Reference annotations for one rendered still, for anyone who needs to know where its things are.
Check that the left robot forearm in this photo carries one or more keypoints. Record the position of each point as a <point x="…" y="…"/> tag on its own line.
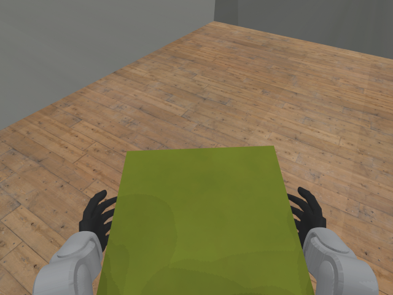
<point x="72" y="268"/>

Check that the carton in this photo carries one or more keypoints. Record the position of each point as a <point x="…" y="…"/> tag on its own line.
<point x="206" y="221"/>

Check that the left robot hand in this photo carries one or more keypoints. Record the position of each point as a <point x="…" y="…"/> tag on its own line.
<point x="93" y="219"/>

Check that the right robot forearm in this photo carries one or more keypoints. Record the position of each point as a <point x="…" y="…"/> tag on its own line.
<point x="335" y="266"/>

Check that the right robot hand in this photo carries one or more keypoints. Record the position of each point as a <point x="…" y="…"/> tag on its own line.
<point x="312" y="215"/>

